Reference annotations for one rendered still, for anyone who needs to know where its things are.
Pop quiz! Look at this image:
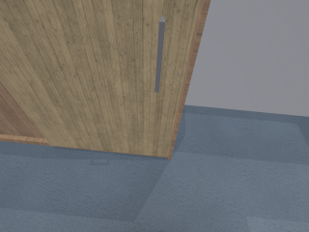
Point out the wardrobe door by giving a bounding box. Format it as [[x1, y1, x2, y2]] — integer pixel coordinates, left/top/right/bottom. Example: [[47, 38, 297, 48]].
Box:
[[0, 81, 44, 138], [0, 0, 201, 158]]

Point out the handle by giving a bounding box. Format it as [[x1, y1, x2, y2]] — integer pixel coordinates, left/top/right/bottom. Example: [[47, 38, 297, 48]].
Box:
[[154, 15, 166, 93]]

